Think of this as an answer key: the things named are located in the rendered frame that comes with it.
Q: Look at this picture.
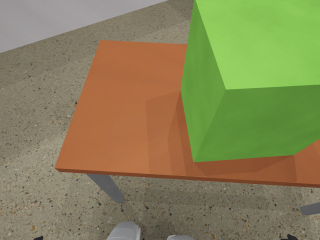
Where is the left robot thigh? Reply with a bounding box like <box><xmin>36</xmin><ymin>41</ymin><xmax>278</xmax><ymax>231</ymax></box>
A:
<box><xmin>106</xmin><ymin>221</ymin><xmax>141</xmax><ymax>240</ymax></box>

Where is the carton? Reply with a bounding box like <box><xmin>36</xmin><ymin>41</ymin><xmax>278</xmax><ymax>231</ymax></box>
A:
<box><xmin>180</xmin><ymin>0</ymin><xmax>320</xmax><ymax>163</ymax></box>

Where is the table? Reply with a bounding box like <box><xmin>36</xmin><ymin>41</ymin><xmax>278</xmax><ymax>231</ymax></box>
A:
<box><xmin>54</xmin><ymin>40</ymin><xmax>320</xmax><ymax>215</ymax></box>

